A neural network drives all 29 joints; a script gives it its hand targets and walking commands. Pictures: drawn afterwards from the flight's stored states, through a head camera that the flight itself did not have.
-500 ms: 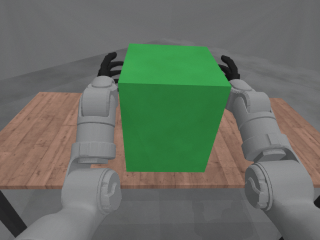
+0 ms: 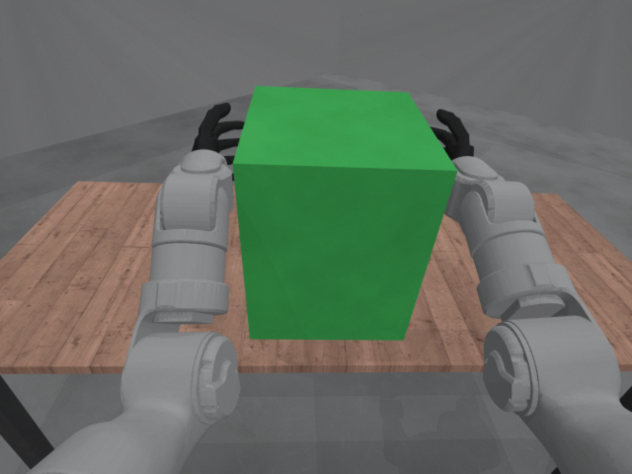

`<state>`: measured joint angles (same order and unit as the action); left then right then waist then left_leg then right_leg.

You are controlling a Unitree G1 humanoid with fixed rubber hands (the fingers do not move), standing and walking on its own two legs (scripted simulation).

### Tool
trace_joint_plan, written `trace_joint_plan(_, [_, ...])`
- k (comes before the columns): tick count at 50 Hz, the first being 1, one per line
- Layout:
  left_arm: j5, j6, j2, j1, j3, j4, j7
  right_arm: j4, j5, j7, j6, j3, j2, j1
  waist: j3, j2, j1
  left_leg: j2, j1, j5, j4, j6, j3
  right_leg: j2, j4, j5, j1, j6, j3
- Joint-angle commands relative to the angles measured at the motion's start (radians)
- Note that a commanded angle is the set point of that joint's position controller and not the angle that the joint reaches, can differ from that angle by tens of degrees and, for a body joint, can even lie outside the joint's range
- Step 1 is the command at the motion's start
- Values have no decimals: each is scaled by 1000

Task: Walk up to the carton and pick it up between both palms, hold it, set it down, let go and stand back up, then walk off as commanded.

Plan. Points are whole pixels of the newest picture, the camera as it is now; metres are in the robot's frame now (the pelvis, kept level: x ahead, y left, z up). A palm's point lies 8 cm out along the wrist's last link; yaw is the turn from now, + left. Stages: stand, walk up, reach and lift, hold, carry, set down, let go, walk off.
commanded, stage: hold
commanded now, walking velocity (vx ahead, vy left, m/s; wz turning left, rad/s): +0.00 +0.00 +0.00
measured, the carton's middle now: (330, 213) +0.39 +0.01 +0.21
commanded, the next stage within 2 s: set down in 0.08 s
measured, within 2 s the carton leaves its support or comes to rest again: neither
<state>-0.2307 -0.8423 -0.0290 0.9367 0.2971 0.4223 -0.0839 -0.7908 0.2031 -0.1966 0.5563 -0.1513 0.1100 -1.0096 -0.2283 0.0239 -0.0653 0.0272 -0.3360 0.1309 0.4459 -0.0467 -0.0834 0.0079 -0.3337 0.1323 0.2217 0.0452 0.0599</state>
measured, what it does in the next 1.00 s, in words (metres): stands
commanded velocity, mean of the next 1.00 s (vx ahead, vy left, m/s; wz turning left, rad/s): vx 0.00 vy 0.00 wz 0.00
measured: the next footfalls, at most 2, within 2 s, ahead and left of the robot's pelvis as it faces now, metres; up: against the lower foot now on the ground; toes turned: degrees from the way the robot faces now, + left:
none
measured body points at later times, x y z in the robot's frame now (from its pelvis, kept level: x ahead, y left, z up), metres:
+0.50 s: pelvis +0.00 +0.00 +0.00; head -0.05 +0.04 +0.45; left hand +0.42 +0.15 +0.27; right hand +0.42 -0.15 +0.26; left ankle +0.07 +0.08 -0.74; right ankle +0.03 -0.16 -0.74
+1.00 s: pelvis +0.03 +0.00 +0.00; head +0.00 +0.04 +0.45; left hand +0.46 +0.14 +0.24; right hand +0.45 -0.15 +0.23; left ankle +0.07 +0.08 -0.74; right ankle +0.03 -0.16 -0.74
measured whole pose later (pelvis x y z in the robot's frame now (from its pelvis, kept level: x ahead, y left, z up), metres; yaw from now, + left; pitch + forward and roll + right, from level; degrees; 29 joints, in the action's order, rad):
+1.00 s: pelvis +0.03 +0.00 +0.00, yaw +0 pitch +1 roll -3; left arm -0.31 -0.54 -0.03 0.92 0.32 0.51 -0.02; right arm -0.89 0.20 -0.19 0.20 -0.15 0.08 -0.96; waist -0.11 0.02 -0.09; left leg 0.03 -0.28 0.17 0.44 -0.05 -0.08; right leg 0.01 -0.25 0.13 0.13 0.05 0.06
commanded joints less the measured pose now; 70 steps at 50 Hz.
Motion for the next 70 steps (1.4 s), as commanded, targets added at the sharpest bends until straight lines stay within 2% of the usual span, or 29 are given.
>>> trace_joint_plan(1, [157, 81, 623, 860, -365, -132, 166, 290, 259, 113, -45, 349, -616, -933, -349, -147, 15, -3, 322, 27, -139, 85, 124, 78, 49, -23, -209, -23, -50])
trace_joint_plan(3, [180, 80, 621, 865, -374, -79, 167, 275, 245, 109, -36, 331, -603, -966, -316, -116, -11, 4, 311, 47, -148, 75, 128, 74, 57, -12, -183, -23, -54])
trace_joint_plan(4, [166, 79, 654, 887, -398, -118, 168, 280, 236, 105, -44, 318, -606, -949, -331, -179, -27, 14, 323, 15, -146, 93, 133, 75, 45, -31, -184, -28, -67])
trace_joint_plan(5, [217, 97, 683, 840, -507, -206, 152, 411, 282, 109, -59, 359, -646, -904, -459, -141, -13, -5, 461, -39, -131, 102, 141, 111, 48, -55, -194, -32, -94])
trace_joint_plan(7, [199, 119, 675, 860, -460, -118, 159, 327, 239, 114, -91, 310, -634, -958, -293, -166, -13, 16, 364, 81, -160, 88, 161, 89, 44, 10, -140, -40, -99])
trace_joint_plan(8, [177, 108, 641, 809, -414, -78, 169, 323, 229, 103, -87, 308, -645, -918, -234, -120, 0, -13, 380, 15, -132, 77, 121, 81, 69, -15, -128, -35, -92])
trace_joint_plan(11, [146, 170, 624, 829, -385, -77, 187, 295, 178, 106, -142, 247, -631, -924, -278, -136, -13, -25, 431, -23, -128, 82, 110, 72, 85, -26, -108, -42, -99])
trace_joint_plan(16, [-12, 247, 525, 772, -199, 90, 250, 65, -28, 139, -255, 50, -570, -786, -88, -84, -38, -6, 333, 287, -236, 28, 92, 52, 85, 196, -148, -19, -136])
trace_joint_plan(17, [-12, 254, 512, 703, -179, 119, 269, 67, -36, 134, -267, 66, -579, -750, -49, -32, -23, -9, 333, 260, -241, 16, 77, 56, 102, 185, -158, -12, -136])
trace_joint_plan(19, [-2, 295, 550, 754, -225, 69, 257, 123, -59, 135, -322, 46, -566, -798, -161, -85, -52, -1, 386, 218, -236, 40, 78, 59, 85, 138, -174, -13, -153])
trace_joint_plan(20, [-2, 313, 529, 756, -207, 67, 254, 109, -47, 136, -342, 73, -566, -801, -171, -57, -23, 2, 403, 194, -230, 38, 86, 54, 84, 129, -188, -5, -153])
trace_joint_plan(24, [67, 345, 534, 792, -283, 16, 232, 228, -41, 124, -408, 156, -615, -825, -301, -8, -19, -8, 539, 59, -169, 34, 67, 53, 97, 49, -163, -11, -146])
trace_joint_plan(27, [54, 358, 525, 730, -267, 94, 225, 182, -57, 118, -410, 160, -628, -770, -267, 11, -15, -26, 529, 24, -163, 30, 60, 50, 103, 38, -171, -9, -145])
trace_joint_plan(32, [87, 367, 552, 704, -338, -1, 223, 192, -44, 103, -424, 196, -594, -714, -350, -40, -62, -14, 624, -161, -108, 60, 71, 59, 85, -107, -183, -9, -158])
trace_joint_plan(35, [72, 383, 583, 655, -341, -20, 210, 240, -7, 101, -440, 268, -627, -710, -377, -49, -26, -17, 674, -299, -77, 78, 78, 64, 86, -194, -222, -6, -162])
trace_joint_plan(39, [95, 372, 597, 622, -377, -44, 211, 274, 12, 89, -443, 280, -584, -674, -378, -77, -73, -21, 707, -385, -48, 93, 86, 70, 83, -242, -205, -7, -168])
trace_joint_plan(43, [68, 368, 530, 485, -321, -21, 221, 271, 3, 88, -438, 321, -563, -589, -351, -22, -19, -18, 714, -427, -55, 84, 74, 67, 84, -304, -250, 8, -165])
trace_joint_plan(45, [92, 366, 562, 550, -369, -68, 217, 293, 31, 86, -445, 332, -560, -631, -368, -63, -42, -15, 743, -528, -32, 100, 90, 73, 73, -355, -238, 4, -166])
trace_joint_plan(46, [85, 377, 590, 605, -390, -83, 212, 298, 21, 83, -460, 286, -563, -644, -412, -107, -90, -19, 750, -544, -25, 122, 96, 71, 74, -346, -243, -5, -180])
trace_joint_plan(47, [79, 368, 567, 556, -381, -61, 215, 295, 26, 82, -456, 321, -579, -605, -382, -98, -66, -26, 748, -575, -14, 119, 81, 69, 73, -401, -250, -1, -173])
trace_joint_plan(52, [60, 381, 547, 589, -325, 6, 218, 247, -19, 100, -454, 287, -569, -622, -317, -67, -46, -25, 706, -421, -54, 98, 66, 66, 85, -274, -211, 1, -173])
trace_joint_plan(55, [42, 395, 528, 603, -293, 96, 226, 162, -74, 107, -446, 190, -545, -633, -254, -59, -77, -22, 642, -258, -94, 94, 67, 64, 109, -145, -198, -4, -178])
trace_joint_plan(56, [50, 414, 535, 608, -281, 64, 220, 180, -70, 110, -461, 198, -579, -643, -277, -40, -39, -10, 660, -261, -93, 87, 67, 57, 98, -167, -187, -1, -168])
trace_joint_plan(59, [29, 423, 494, 582, -220, 169, 236, 128, -114, 119, -454, 166, -577, -615, -220, 18, -21, -25, 577, -153, -132, 63, 53, 50, 117, -113, -200, 2, -159])
trace_joint_plan(61, [13, 441, 506, 625, -212, 204, 236, 133, -140, 130, -475, 111, -563, -685, -207, -29, -47, -29, 554, -28, -151, 62, 47, 46, 121, -11, -169, -3, -163])
trace_joint_plan(63, [47, 479, 528, 680, -248, 176, 222, 146, -152, 136, -486, 110, -596, -681, -267, -9, -49, -16, 584, -47, -150, 67, 55, 48, 108, -38, -125, -4, -174])
trace_joint_plan(64, [60, 501, 542, 763, -276, 157, 210, 117, -161, 142, -498, 97, -614, -695, -296, -61, -60, -13, 576, -70, -136, 84, 65, 50, 93, -52, -122, -16, -172])
trace_joint_plan(68, [39, 518, 520, 684, -212, 257, 222, 97, -188, 148, -509, 66, -600, -686, -243, -20, -40, -15, 540, -4, -154, 63, 51, 42, 121, -3, -122, -9, -163])
trace_joint_plan(70, [67, 547, 535, 764, -251, 226, 214, 30, -208, 152, -506, 39, -611, -642, -264, -23, -84, -14, 547, 27, -160, 62, 54, 41, 110, 7, -103, -12, -168])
